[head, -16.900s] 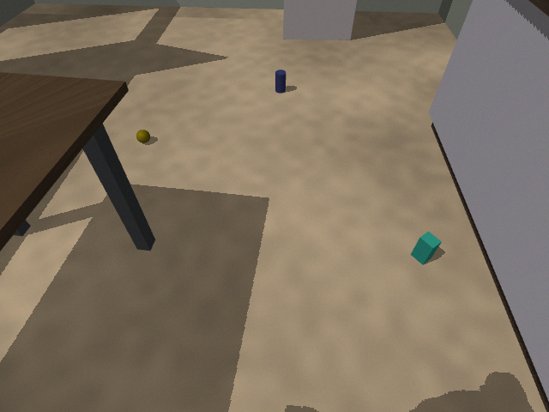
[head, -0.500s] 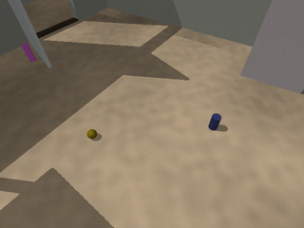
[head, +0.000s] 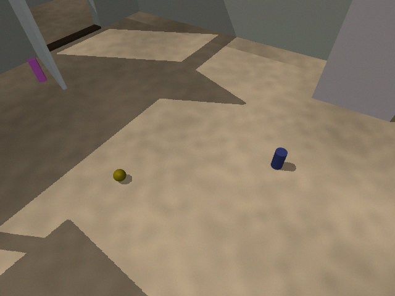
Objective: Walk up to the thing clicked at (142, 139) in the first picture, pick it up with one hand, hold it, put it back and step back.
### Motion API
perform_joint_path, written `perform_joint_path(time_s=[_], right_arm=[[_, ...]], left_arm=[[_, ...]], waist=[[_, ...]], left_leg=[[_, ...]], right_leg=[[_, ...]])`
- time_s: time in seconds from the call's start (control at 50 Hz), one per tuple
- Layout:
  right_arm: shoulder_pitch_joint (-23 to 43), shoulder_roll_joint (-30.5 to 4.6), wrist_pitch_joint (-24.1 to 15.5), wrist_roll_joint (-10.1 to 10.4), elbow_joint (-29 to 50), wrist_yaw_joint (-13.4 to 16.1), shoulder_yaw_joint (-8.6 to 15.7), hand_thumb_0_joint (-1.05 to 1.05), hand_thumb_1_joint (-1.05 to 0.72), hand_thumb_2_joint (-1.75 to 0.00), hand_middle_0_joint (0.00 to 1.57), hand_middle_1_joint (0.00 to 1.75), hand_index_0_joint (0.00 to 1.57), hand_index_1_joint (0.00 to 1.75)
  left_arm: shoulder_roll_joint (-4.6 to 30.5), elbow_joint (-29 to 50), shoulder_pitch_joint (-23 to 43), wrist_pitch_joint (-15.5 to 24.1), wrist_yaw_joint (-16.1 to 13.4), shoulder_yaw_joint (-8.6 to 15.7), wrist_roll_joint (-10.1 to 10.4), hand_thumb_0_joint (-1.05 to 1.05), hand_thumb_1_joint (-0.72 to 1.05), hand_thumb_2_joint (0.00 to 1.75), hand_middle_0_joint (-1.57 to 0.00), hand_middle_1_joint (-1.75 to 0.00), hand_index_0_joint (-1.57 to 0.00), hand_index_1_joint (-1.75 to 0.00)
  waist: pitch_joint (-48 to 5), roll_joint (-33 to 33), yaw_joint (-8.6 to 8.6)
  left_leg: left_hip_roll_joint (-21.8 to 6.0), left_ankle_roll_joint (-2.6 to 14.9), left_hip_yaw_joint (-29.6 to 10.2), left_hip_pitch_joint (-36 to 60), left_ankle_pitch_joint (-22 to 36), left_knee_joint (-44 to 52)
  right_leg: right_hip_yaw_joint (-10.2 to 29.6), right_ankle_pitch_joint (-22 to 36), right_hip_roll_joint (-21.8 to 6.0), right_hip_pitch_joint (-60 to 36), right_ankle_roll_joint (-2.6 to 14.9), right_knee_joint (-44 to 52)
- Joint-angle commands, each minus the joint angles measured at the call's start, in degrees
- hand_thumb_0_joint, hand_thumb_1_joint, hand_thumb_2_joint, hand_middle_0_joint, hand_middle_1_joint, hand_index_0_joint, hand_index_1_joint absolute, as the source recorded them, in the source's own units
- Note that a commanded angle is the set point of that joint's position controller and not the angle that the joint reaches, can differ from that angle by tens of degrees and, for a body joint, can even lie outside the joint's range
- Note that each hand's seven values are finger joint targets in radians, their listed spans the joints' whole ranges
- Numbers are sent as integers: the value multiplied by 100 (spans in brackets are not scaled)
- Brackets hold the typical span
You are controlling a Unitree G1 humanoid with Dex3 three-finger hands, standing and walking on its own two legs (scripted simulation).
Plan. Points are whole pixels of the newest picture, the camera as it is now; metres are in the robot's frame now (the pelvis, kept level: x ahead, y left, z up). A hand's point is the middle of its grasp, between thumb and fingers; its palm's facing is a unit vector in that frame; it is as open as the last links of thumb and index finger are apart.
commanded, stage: stand
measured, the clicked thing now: (119, 175) +0.91 +0.52 -0.74
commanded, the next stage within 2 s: walk up in 0.74 s
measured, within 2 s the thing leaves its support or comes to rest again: neither
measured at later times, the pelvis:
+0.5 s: pelvis +0.00 +0.00 +0.00, yaw +0 degrees
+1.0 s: pelvis +0.04 +0.03 -0.01, yaw +2 degrees
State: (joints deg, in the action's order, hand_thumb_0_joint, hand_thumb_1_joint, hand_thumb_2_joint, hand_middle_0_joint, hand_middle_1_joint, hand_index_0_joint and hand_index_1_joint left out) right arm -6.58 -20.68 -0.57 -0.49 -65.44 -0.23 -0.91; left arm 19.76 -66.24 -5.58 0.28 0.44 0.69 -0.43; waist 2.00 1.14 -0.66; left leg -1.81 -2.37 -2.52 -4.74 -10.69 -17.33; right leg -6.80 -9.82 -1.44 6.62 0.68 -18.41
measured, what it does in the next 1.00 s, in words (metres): lifts its left foot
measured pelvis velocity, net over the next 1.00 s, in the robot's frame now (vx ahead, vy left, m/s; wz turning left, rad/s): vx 0.04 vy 0.03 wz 0.04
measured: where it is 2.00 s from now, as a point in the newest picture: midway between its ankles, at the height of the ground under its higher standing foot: (197, 251)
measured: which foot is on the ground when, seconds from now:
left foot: down 0.00-0.78, up 0.80-1.00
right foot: down 0.00-1.00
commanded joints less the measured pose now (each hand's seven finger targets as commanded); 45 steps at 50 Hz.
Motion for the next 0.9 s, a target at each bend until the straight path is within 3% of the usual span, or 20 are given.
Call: perform_joint_path(time_s=[0.0,0.04,0.08,0.28,0.5,0.58,0.7,0.72,0.74,0.76,0.78,0.8,0.82,0.86,0.88], right_arm=[[188,-1152,-98,-16,348,96,198,0,-90,-90,20,30,20,30],[251,-1181,-91,-10,370,98,205,0,-90,-90,20,30,20,30],[217,-1166,-81,-10,364,92,199,0,-90,-90,20,30,20,30],[147,-1152,-89,-19,398,113,187,0,-90,-90,20,30,20,30],[193,-1180,-82,-11,409,109,195,0,-90,-90,20,30,20,30],[169,-1168,-82,-20,401,99,195,0,-90,-90,20,30,20,30],[155,-1144,-91,-28,412,106,196,0,-90,-90,20,30,20,30],[-176,-1634,-190,-102,708,-35,590,0,-90,-90,20,30,20,30],[100,-1613,-193,-162,793,-100,615,0,-90,-90,20,30,20,30],[447,-1444,-179,-177,986,-140,597,0,-90,-90,20,30,20,30],[749,-1351,-181,-209,1216,-171,610,0,-90,-90,20,30,20,30],[842,-1342,-207,-227,1263,-199,642,0,-90,-90,20,30,20,30],[574,-1414,-230,-176,1213,-245,689,0,-90,-90,20,30,20,30],[-43,-1468,-239,-146,1125,-360,770,0,-90,-90,20,30,20,30],[-211,-1466,-236,-148,1107,-406,809,0,-90,-90,20,30,20,30]], left_arm=[[1284,361,319,122,-63,237,11,0,90,90,-20,-30,-20,-30],[1237,355,297,118,-64,223,11,0,90,90,-20,-30,-20,-30],[1244,340,275,121,-61,225,11,0,90,90,-20,-30,-20,-30],[1262,378,273,118,-68,231,-2,0,90,90,-20,-30,-20,-30],[1238,368,200,127,-65,212,-5,0,90,90,-20,-30,-20,-30],[1242,368,226,122,-61,213,-4,0,90,90,-20,-30,-20,-30],[1273,400,246,127,-65,219,-10,0,90,90,-20,-30,-20,-30],[1848,729,-248,225,108,657,-111,0,90,90,-20,-30,-20,-30],[1882,669,-422,241,160,697,-181,0,90,90,-20,-30,-20,-30],[2037,700,-611,255,177,811,-197,0,90,90,-20,-30,-20,-30],[2167,839,-758,295,177,877,-214,0,90,90,-20,-30,-20,-30],[2099,907,-733,343,178,860,-201,0,90,90,-20,-30,-20,-30],[2001,996,-485,373,171,847,-181,0,90,90,-20,-30,-20,-30],[1990,1204,-124,385,188,830,-201,0,90,90,-20,-30,-20,-30],[2028,1321,-13,395,218,833,-232,0,90,90,-20,-30,-20,-30]], waist=[[-336,-164,13],[-317,-110,-6],[-227,-99,-6],[-351,-121,-1],[-282,-66,-10],[-214,-82,5],[-360,-118,13],[-863,-410,-117],[-394,-438,-304],[105,-901,-479],[504,-1094,-717],[758,-708,-700],[657,-479,-479],[211,-852,-103],[100,-986,-26]], left_leg=[[-564,251,-380,-371,856,256],[-563,267,-382,-381,873,243],[-531,270,-370,-450,674,267],[-596,258,-393,-358,966,240],[-575,279,-366,-341,817,221],[-564,270,-355,-341,664,256],[-588,262,-341,-309,845,239],[-270,697,-231,-597,-1964,-495],[-181,696,-47,-1702,-2449,-961],[42,564,409,-2701,-2028,-1862],[-108,465,378,-3528,-1766,-2950],[-326,419,-3,-3696,-1523,-3193],[-457,415,-210,-3512,-1353,-3320],[-564,334,-24,-2787,-1335,-3007],[-531,310,98,-2403,-1344,-2742]], right_leg=[[711,536,-731,-401,10,287],[720,636,-742,-422,13,305],[727,358,-719,-364,-3,357],[714,681,-738,-443,26,252],[753,703,-744,-338,15,309],[752,421,-716,-235,16,340],[755,685,-743,-374,44,268],[736,-2341,-516,-786,286,-111],[1223,-3284,-902,-860,516,98],[1994,-3979,-1556,-939,853,709],[2773,-3885,-2319,-958,1320,1289],[2930,-3485,-2498,-691,1472,1426],[2594,-3110,-2238,-597,1377,1340],[1831,-3105,-1819,-302,1131,1310],[1593,-2971,-1708,-160,1081,1229]])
